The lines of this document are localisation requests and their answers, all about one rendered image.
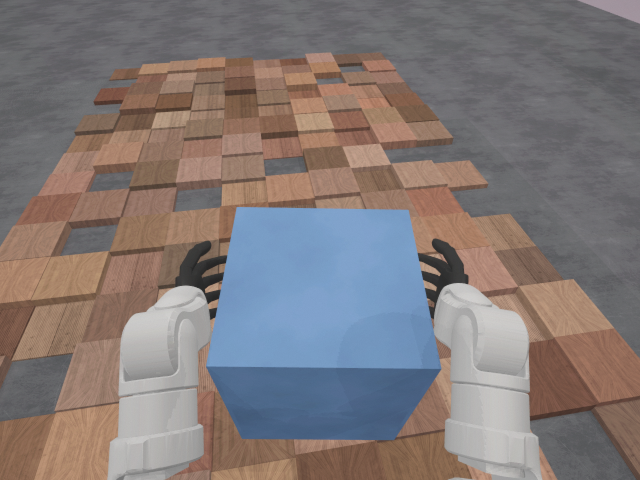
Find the left robot hand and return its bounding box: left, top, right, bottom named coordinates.
left=175, top=241, right=227, bottom=320

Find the right robot hand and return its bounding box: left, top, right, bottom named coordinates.
left=418, top=238, right=469, bottom=319

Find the robot right forearm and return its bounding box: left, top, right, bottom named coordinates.
left=433, top=283, right=542, bottom=480

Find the robot left forearm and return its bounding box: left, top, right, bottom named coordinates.
left=107, top=286, right=212, bottom=480

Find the carton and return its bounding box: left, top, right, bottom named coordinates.
left=206, top=207, right=441, bottom=440

